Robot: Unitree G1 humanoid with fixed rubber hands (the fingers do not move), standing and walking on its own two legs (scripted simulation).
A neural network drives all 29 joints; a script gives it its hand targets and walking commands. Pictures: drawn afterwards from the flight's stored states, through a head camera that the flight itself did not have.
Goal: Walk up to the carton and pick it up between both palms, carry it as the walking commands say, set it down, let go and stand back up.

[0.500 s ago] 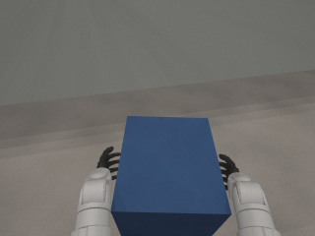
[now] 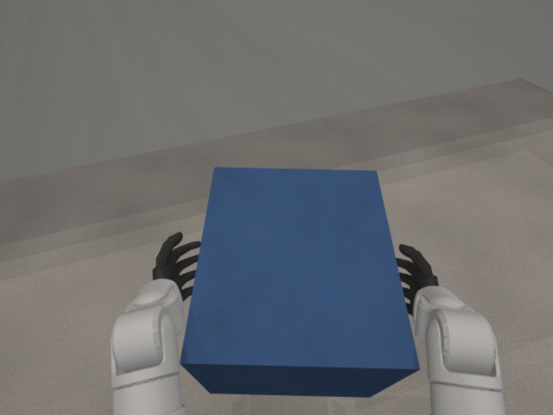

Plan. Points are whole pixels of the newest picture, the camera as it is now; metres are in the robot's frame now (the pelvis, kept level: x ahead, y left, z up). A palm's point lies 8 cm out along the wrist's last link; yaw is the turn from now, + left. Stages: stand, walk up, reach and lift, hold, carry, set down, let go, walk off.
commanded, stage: carry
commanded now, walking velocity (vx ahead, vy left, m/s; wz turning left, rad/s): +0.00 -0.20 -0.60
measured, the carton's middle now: (292, 283) +0.33 +0.01 +0.03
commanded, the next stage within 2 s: none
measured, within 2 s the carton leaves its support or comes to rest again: neither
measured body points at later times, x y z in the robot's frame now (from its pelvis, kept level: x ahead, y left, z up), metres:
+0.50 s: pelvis -0.01 -0.09 -0.01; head -0.03 -0.08 +0.44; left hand +0.28 +0.03 +0.09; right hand +0.20 -0.31 +0.08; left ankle +0.00 +0.10 -0.73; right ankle +0.00 -0.25 -0.72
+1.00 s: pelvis -0.07 -0.19 +0.00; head -0.08 -0.16 +0.45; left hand +0.24 -0.14 +0.10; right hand +0.07 -0.45 +0.10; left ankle +0.01 -0.04 -0.73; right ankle -0.13 -0.33 -0.67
